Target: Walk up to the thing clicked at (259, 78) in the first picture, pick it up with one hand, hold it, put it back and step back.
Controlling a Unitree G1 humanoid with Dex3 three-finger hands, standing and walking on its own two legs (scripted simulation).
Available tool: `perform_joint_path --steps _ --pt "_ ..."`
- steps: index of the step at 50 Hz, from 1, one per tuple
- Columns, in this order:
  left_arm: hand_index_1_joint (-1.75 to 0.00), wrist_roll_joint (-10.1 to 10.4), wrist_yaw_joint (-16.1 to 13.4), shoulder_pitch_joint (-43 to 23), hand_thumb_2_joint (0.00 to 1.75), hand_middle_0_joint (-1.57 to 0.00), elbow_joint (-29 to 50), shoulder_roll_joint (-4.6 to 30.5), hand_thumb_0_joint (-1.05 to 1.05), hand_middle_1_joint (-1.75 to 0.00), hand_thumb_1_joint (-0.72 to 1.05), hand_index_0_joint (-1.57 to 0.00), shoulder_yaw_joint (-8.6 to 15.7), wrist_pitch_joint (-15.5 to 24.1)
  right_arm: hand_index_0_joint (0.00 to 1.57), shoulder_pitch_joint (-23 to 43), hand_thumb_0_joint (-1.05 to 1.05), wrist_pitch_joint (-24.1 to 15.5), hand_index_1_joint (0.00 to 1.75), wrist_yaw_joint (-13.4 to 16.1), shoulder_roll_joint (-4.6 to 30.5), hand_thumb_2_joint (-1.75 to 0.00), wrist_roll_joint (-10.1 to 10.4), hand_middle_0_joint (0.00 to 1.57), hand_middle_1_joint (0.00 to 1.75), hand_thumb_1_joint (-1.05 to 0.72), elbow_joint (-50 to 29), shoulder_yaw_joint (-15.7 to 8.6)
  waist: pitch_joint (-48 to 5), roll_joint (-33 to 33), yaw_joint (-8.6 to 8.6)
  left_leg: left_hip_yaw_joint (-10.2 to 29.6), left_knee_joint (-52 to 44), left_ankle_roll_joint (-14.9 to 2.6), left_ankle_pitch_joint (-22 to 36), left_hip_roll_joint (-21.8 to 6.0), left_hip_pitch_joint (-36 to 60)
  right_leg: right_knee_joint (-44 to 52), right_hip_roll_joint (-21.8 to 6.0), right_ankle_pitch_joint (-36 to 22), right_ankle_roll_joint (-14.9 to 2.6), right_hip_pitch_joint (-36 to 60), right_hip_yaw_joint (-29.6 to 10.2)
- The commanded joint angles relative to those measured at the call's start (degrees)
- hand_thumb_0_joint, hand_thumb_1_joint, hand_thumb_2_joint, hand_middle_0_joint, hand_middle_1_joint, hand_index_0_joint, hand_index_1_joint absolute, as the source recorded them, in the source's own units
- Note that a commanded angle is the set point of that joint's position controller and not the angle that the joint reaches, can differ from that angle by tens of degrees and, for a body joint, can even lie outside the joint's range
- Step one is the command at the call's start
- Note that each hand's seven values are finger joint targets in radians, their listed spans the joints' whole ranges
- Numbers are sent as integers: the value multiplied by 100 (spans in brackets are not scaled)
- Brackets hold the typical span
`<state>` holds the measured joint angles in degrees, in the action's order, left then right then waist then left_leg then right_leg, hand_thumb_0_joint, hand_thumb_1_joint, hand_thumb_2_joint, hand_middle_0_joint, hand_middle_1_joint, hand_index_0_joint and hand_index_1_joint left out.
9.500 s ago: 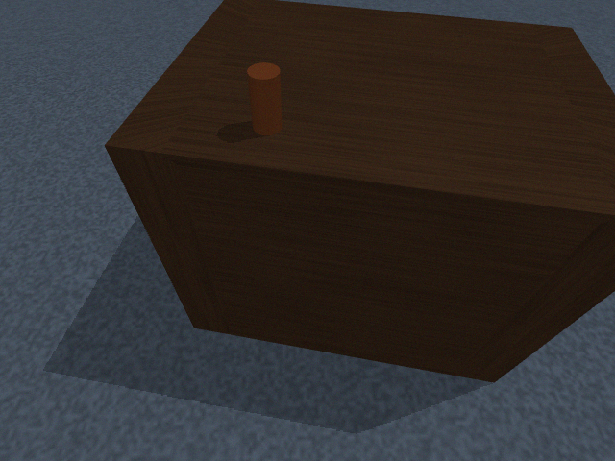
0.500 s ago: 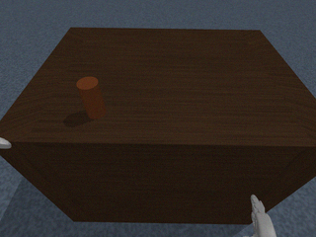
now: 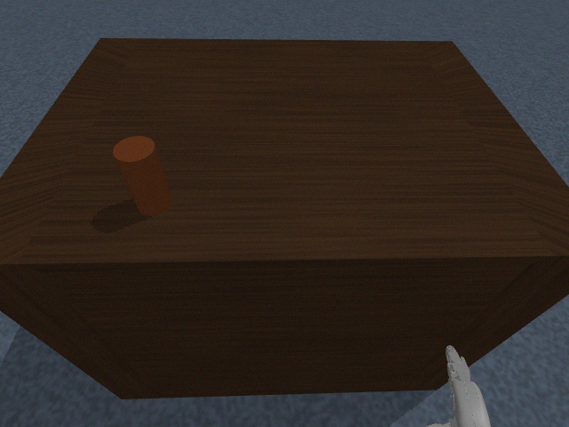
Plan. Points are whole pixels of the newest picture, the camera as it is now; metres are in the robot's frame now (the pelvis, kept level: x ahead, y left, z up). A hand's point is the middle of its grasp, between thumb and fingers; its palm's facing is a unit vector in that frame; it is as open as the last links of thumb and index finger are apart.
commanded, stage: go down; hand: left
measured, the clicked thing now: (145, 177) +0.46 +0.21 +0.09
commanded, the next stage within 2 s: approach in 1.44 s
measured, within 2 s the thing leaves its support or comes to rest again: neither
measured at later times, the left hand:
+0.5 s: hand out of the picture +0.35 +0.39 +0.21, palm faces +0.23 -0.97 -0.05, open 17.7 cm
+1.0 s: hand out of the picture +0.36 +0.40 +0.21, palm faces +0.20 -0.98 +0.00, open 17.7 cm
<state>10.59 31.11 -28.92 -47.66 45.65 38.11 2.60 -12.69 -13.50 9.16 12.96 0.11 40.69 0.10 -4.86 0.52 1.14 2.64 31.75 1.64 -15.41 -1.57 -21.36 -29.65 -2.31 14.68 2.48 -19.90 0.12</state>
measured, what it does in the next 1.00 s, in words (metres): stands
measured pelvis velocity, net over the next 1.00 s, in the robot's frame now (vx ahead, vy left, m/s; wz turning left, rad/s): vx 0.01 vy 0.00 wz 0.01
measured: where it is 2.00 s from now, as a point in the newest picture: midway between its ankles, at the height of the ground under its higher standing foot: outside the picture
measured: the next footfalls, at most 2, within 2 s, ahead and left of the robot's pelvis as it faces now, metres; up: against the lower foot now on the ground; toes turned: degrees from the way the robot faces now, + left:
none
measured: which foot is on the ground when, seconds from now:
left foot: down 0.00-1.00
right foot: down 0.00-1.00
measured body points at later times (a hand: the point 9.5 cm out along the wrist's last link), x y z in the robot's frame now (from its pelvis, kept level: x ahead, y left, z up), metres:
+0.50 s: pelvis +0.01 +0.01 +0.00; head +0.03 +0.01 +0.45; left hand +0.34 +0.45 +0.21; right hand +0.17 -0.24 -0.08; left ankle +0.01 +0.14 -0.73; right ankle +0.00 -0.15 -0.73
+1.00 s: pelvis +0.01 +0.00 +0.00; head +0.04 +0.01 +0.45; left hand +0.35 +0.45 +0.21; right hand +0.17 -0.25 -0.08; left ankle +0.01 +0.14 -0.73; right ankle +0.00 -0.15 -0.73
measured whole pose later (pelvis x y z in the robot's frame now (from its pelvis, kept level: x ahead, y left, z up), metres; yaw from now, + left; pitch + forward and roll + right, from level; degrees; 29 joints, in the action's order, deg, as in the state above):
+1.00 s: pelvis +0.01 +0.00 +0.00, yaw +0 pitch +8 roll -1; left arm 10.2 37.3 -37.4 -57.0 52.8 37.5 -5.3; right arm -12.6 -13.8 12.1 13.4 0.2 39.8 2.1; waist -6.2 0.3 2.3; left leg 3.0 32.9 1.3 -16.6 -1.4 -24.5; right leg -29.5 -2.5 15.3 2.7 -22.2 0.6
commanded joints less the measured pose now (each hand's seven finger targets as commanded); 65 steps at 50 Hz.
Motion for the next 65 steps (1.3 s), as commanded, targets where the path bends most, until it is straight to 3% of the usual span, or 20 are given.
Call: perform_joint_path --steps 1,4,6,11,12,13,14,17,26,31,33,34,37,38,41,48,53,56,62,65 --pt "-4 118 68 -1942 7 -4 1228 2298 0 -3 -54 -3 247 317 5 635 0 -345 5 109 681 -5 -4 5 5 54 -883 -161 -1497 832 -95 -256 -306 -175 1473 245 1007 321 220 -1215 -228 290 289" --pt "-3 109 124 -1988 6 -4 1196 2551 0 -2 -57 -4 399 278 5 499 0 -350 5 143 762 -5 -4 5 5 54 -836 -237 -1568 1003 -52 -234 -306 -142 1650 216 1087 323 239 -1308 -242 259 323" --pt "-3 159 188 -2018 6 -4 1214 2351 0 -2 -56 -4 238 228 5 271 0 -319 5 137 623 -5 -10 5 5 54 -467 -173 -1456 1012 -23 -248 -267 -168 1809 225 1076 316 232 -1457 -241 203 311" --pt "-4 170 230 -1986 6 -5 1211 2459 0 -2 -60 -4 294 114 5 251 0 -330 5 160 735 -5 -14 5 5 53 -440 -251 -1423 910 -40 -244 -226 -180 1997 231 1111 308 235 -1593 -236 208 344" --pt "-3 188 225 -1878 5 -5 1081 2534 0 -3 -60 -4 417 92 5 405 0 -364 5 177 967 -6 -16 5 5 53 -719 -399 -1484 849 -22 -213 -240 -150 2021 198 1140 272 257 -1560 -247 222 361" --pt "-3 187 246 -2090 5 -5 1214 2410 0 -2 -61 -5 256 85 5 351 0 -352 5 143 782 -6 -20 5 5 53 -489 -285 -1459 945 -58 -198 -235 -140 1990 190 1108 276 268 -1491 -263 155 366" --pt "-3 197 235 -2012 5 -5 1122 2552 0 -2 -60 -4 429 75 5 583 0 -404 5 160 991 -6 -17 5 5 53 -949 -377 -1646 862 2 -201 -214 -131 2056 177 1220 277 267 -1539 -243 215 370" --pt "-3 184 274 -1999 4 -5 1032 2481 0 -2 -61 -4 366 22 5 437 0 -365 5 148 755 -6 -19 5 5 53 -680 -170 -1530 944 -56 -168 -242 -111 2110 150 1132 249 284 -1507 -266 187 390" --pt "-4 169 321 -2266 5 -5 896 2798 0 -3 -61 -4 476 -94 5 525 0 -417 5 223 992 -6 -19 5 5 52 -863 -301 -1718 1018 -8 -158 -231 -106 2027 153 1152 250 266 -1458 -268 214 360" --pt "-4 127 422 -2572 5 -4 718 2776 0 -3 -60 -4 295 -160 5 417 0 -371 5 245 632 -6 -13 5 5 52 -585 -37 -1539 1036 19 -206 -206 -168 1756 227 1054 296 234 -1354 -237 96 317" --pt "-4 105 448 -2540 5 -4 537 2950 0 -3 -61 -4 366 -209 5 434 0 -384 5 294 892 -6 -31 5 5 52 -749 -203 -1658 882 96 -164 -203 -165 1911 189 1131 297 256 -1464 -238 78 336" --pt "-4 114 476 -2656 7 -4 504 2808 0 -3 -60 -4 220 -244 5 399 0 -361 5 267 657 -6 -26 5 5 53 -593 3 -1519 928 58 -190 -204 -177 1775 219 1035 311 241 -1374 -241 56 325" --pt "-4 77 484 -2804 6 -4 363 2959 0 -3 -59 -4 190 -299 5 572 0 -383 5 305 807 -6 -19 5 5 53 -695 -119 -1455 831 40 -204 -264 -187 1329 255 814 347 245 -1084 -234 70 312" --pt "-4 72 481 -2672 5 -4 200 3161 0 -3 -59 -4 353 -330 5 696 0 -404 5 329 962 -6 3 5 5 53 -1081 -155 -1571 752 51 -200 -270 -197 1291 253 774 364 234 -1054 -223 176 310" --pt "-5 108 552 -2837 5 -4 194 2871 0 -4 -60 -4 100 -372 5 330 0 -314 5 322 739 -5 11 5 5 54 -728 -51 -1418 889 86 -195 -285 -182 1279 245 845 349 251 -1025 -254 -36 314" --pt "-4 145 610 -2815 4 -5 332 3198 0 -4 -61 -5 338 -420 5 534 0 -336 5 379 919 -6 16 5 5 53 -1015 -155 -1868 915 1 -185 -150 -192 1580 260 947 283 226 -1253 -226 168 315" --pt "-5 125 681 -2569 5 -4 276 2944 0 -4 -59 -4 186 -512 5 529 0 -306 5 413 933 -6 21 5 5 53 -1049 -192 -1756 770 57 -138 -126 -188 1879 218 985 237 258 -1424 -238 82 347" --pt "-5 166 687 -2478 4 -5 409 2978 0 -4 -60 -5 257 -515 5 307 0 -207 5 392 784 -5 30 5 5 53 -869 -70 -1687 894 -42 -164 -73 -195 2073 233 932 213 244 -1553 -249 74 338" --pt "-4 146 644 -2389 4 -4 707 3102 0 -4 -56 -4 472 -505 5 138 0 -205 5 373 1036 -6 -1 5 5 53 -1141 -278 -1930 1048 23 -129 3 -140 2650 164 1262 173 260 -1787 -269 65 373" --pt "-4 150 672 -2480 4 -4 968 2842 0 -4 -55 -4 271 -485 5 216 0 -228 5 350 879 -6 11 5 5 52 -930 -242 -1762 1222 -21 -126 -27 -123 2435 170 1260 160 255 -1568 -288 -93 369"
